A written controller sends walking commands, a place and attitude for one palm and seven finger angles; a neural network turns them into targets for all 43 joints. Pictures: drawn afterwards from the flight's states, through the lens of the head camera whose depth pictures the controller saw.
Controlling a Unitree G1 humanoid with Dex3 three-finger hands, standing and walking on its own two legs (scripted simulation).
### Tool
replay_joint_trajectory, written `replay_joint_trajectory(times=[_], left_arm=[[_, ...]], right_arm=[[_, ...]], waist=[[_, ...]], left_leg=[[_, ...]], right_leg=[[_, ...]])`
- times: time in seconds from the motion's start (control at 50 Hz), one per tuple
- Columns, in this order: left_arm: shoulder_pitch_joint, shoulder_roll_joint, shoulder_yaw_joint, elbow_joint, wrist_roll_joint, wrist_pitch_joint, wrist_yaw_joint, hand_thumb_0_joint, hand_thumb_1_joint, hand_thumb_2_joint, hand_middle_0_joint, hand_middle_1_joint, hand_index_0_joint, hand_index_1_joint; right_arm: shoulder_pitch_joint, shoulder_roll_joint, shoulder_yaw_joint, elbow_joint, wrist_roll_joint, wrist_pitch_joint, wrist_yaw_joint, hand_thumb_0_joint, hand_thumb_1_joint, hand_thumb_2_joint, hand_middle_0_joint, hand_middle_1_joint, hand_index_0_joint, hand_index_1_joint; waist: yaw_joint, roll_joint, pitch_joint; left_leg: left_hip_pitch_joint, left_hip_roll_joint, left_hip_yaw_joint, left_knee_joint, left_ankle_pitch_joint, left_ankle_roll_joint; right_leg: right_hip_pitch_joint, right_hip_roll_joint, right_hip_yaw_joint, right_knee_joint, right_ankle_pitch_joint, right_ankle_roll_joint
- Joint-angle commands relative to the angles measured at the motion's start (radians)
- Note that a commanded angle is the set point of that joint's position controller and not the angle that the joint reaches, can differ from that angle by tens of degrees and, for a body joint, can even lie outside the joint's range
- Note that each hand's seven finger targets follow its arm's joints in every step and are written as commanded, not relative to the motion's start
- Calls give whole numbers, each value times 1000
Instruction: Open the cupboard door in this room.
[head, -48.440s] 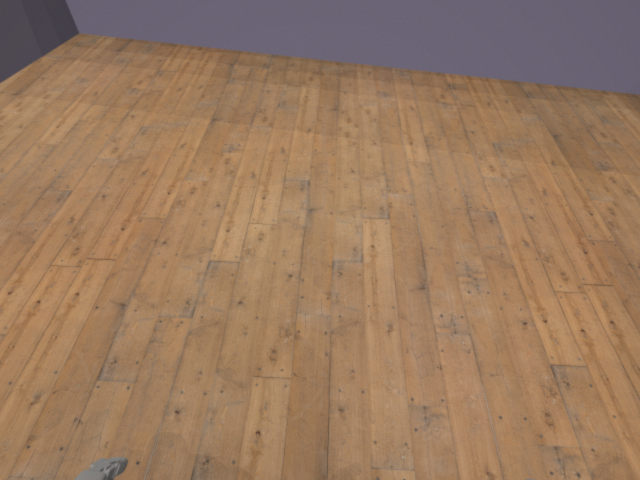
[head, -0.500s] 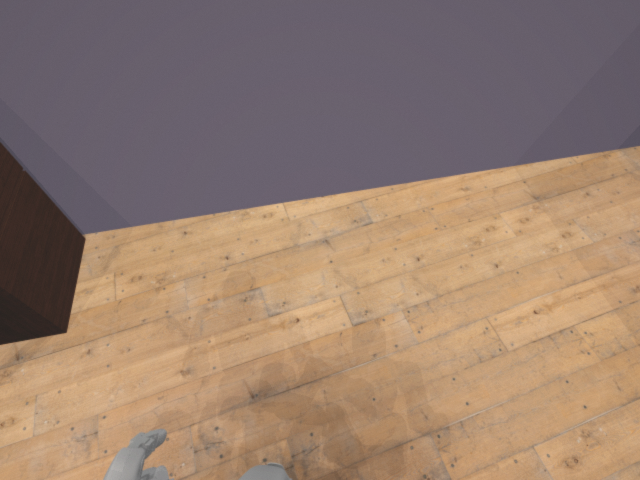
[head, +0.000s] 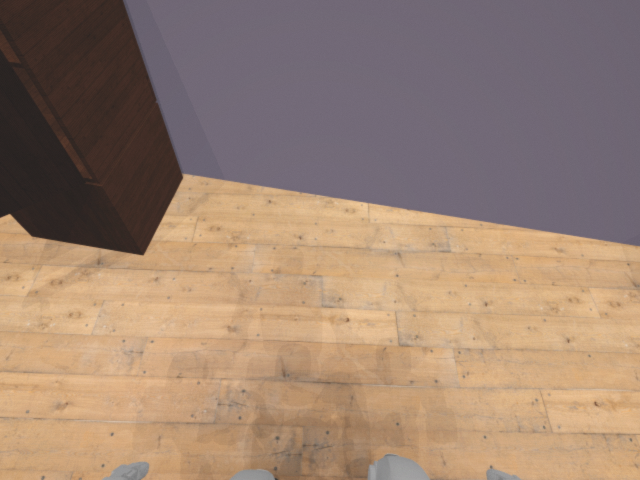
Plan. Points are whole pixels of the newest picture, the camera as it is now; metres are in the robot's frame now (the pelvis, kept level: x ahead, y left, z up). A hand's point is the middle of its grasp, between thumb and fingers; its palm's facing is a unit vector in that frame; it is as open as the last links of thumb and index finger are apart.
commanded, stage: turn to face it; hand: left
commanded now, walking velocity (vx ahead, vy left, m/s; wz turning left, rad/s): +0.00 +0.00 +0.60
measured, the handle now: out of the picture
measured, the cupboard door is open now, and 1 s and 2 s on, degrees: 47 47 47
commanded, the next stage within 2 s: take the last steps up to it in 1.06 s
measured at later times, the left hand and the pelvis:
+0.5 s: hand out of the picture -0.01 +0.18 -0.18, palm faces +0.35 -0.91 -0.21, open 7.3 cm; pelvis +0.01 -0.02 -0.01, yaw +20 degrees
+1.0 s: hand out of the picture +0.00 +0.16 -0.15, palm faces +0.54 -0.80 -0.26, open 7.3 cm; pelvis +0.04 -0.05 +0.00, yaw +34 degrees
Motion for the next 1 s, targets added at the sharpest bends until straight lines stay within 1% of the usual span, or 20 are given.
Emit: replay_joint_trajectory(times=[0.0, 0.06, 0.1, 0.12, 0.14, 0.18, 0.24, 0.34, 0.42, 0.44, 0.46, 0.48, 0.5, 0.56, 0.78, 0.8, 0.84, 0.86, 0.9, 0.98], left_arm=[[-17, 50, 9, -97, -3, -32, 3, 0, 900, 900, -200, -300, -200, -300], [35, 53, 8, -93, -7, -42, 7, 0, 900, 900, -200, -300, -200, -300], [122, 96, 21, -76, -6, -58, 17, 0, 900, 900, -200, -300, -200, -300], [149, 184, 41, -75, 10, -69, 27, 0, 900, 900, -200, -300, -200, -300], [120, 230, 39, -91, 13, -66, 28, 0, 900, 900, -200, -300, -200, -300], [49, 141, 21, -101, 4, -72, 35, 0, 900, 900, -200, -300, -200, -300], [26, 103, 8, -105, 5, -75, 33, 0, 900, 900, -200, -300, -200, -300], [128, 155, 23, -55, 11, -77, 28, 0, 900, 900, -200, -300, -200, -300], [112, 167, 34, -52, 1, -69, 21, 0, 900, 900, -200, -300, -200, -300], [93, 152, 31, -59, -5, -65, 17, 0, 900, 900, -200, -300, -200, -300], [91, 89, 24, -96, -13, -57, 10, 0, 900, 900, -200, -300, -200, -300], [24, 55, 2, -137, -7, -49, 13, 0, 900, 900, -200, -300, -200, -300], [-36, 77, 7, -134, 2, -35, 21, 0, 900, 900, -200, -300, -200, -300], [-15, 60, 13, -84, 0, -32, 7, 0, 900, 900, -200, -300, -200, -300], [81, 45, 3, -53, -7, -46, 10, 0, 900, 900, -200, -300, -200, -300], [114, 58, 8, -45, -8, -55, 14, 0, 900, 900, -200, -300, -200, -300], [144, 194, 33, -42, 14, -75, 26, 0, 900, 900, -200, -300, -200, -300], [145, 205, 25, -52, 10, -72, 24, 0, 900, 900, -200, -300, -200, -300], [83, 124, 9, -50, 3, -82, 31, 0, 900, 900, -200, -300, -200, -300], [100, 99, 2, -38, 7, -85, 31, 0, 900, 900, -200, -300, -200, -300]], right_arm=[[31, -218, -69, -56, -8, -8, -10, 0, -900, -900, 200, 300, 200, 300], [3, -219, -75, -66, -8, 0, -7, 0, -900, -900, 200, 300, 200, 300], [-31, -185, -71, -84, 6, 3, -4, 0, -900, -900, 200, 300, 200, 300], [-19, -117, -63, -102, 16, 3, 3, 0, -900, -900, 200, 300, 200, 300], [-36, -119, -63, -118, 10, 3, 11, 0, -900, -900, 200, 300, 200, 300], [-40, -125, -64, -84, 1, 15, 14, 0, -900, -900, 200, 300, 200, 300], [-35, -87, -49, -64, 9, 24, 28, 0, -900, -900, 200, 300, 200, 300], [-106, -49, -27, -76, 14, 13, 35, 0, -900, -900, 200, 300, 200, 300], [-33, -84, -31, -62, 10, 2, 28, 0, -900, -900, 200, 300, 200, 300], [24, -124, -42, -51, 7, -3, 28, 0, -900, -900, 200, 300, 200, 300], [97, -235, -71, -45, -3, -12, 20, 0, -900, -900, 200, 300, 200, 300], [165, -299, -85, -26, -1, -4, 10, 0, -900, -900, 200, 300, 200, 300], [180, -279, -82, -17, -2, -7, 0, 0, -900, -900, 200, 300, 200, 300], [28, -212, -60, -53, -5, -15, -17, 0, -900, -900, 200, 300, 200, 300], [-3, -188, -57, -46, -4, -3, -11, 0, -900, -900, 200, 300, 200, 300], [-8, -171, -55, -51, 2, -2, -9, 0, -900, -900, 200, 300, 200, 300], [1, -68, -39, -78, 15, -7, 2, 0, -900, -900, 200, 300, 200, 300], [-10, -89, -40, -85, 7, -2, 7, 0, -900, -900, 200, 300, 200, 300], [-17, -100, -46, -43, 4, 12, 3, 0, -900, -900, 200, 300, 200, 300], [-38, -52, -26, -13, 12, 15, 11, 0, -900, -900, 200, 300, 200, 300]], waist=[[-40, 189, -154], [-17, 205, -165], [34, 101, -182], [45, -168, -175], [46, -266, -142], [-2, -231, -94], [-18, -199, -117], [39, -182, -142], [-8, -161, -163], [-45, -69, -192], [-83, 237, -240], [-115, 327, -232], [-127, 230, -233], [-46, 175, -142], [2, 198, -158], [18, 157, -165], [35, -250, -159], [42, -187, -150], [1, -246, -110], [6, -154, -116]], left_leg=[[104, 219, -272, -198, 151, 135], [42, 195, -301, -147, 200, 119], [-97, 120, -269, -32, 112, 55], [-291, -14, -115, 180, -145, -25], [-287, -49, -11, 430, -365, -58], [-300, 22, -32, 666, -284, -59], [-240, 42, 35, 580, -221, -85], [-141, 13, 132, 254, -222, -79], [61, 2, 154, -12, -49, -52], [207, 48, 100, -101, 98, -28], [383, 304, -241, -122, 422, 98], [363, 451, -386, -159, 617, 226], [321, 419, -384, -171, 458, 225], [132, 290, -248, -210, 224, 154], [19, 192, -246, -129, 236, 110], [-28, 157, -232, -82, 196, 77], [-255, -60, 9, 272, -272, -49], [-227, -27, -13, 462, -368, -41], [-272, 18, -23, 636, -282, -57], [-193, 22, 51, 476, -236, -75]], right_leg=[[45, 29, -8, -159, -4, -7], [190, 70, -24, -346, 38, -18], [412, 24, 18, -624, 167, -34], [521, -227, 289, -767, 116, -114], [391, -421, 395, -808, 166, -221], [322, -321, 261, -724, 398, -239], [363, -243, 38, -660, 644, -200], [464, -264, -20, -585, 806, -185], [376, -259, -89, -461, 734, -124], [263, -239, -126, -341, 615, -80], [3, -108, -181, -117, 136, -1], [-109, -47, -98, 51, -265, 9], [-133, -50, -17, 137, -209, -2], [-83, -48, 23, 135, -21, -1], [266, 67, -43, -427, 108, -25], [357, 50, -33, -561, 184, -32], [486, -336, 340, -751, 331, -185], [372, -401, 334, -742, 383, -254], [373, -288, 216, -681, 608, -237], [404, -231, 52, -643, 777, -207]])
